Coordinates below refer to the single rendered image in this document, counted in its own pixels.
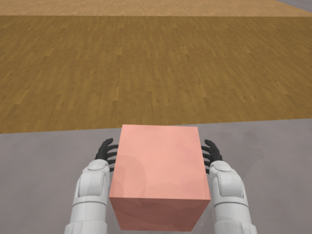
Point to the left robot forearm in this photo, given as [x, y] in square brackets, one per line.
[90, 200]

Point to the right robot forearm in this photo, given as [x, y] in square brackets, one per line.
[230, 201]

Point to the left robot hand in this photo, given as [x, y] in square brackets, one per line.
[102, 152]

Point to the right robot hand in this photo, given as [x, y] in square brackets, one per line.
[214, 154]

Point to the carton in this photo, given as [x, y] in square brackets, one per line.
[159, 181]

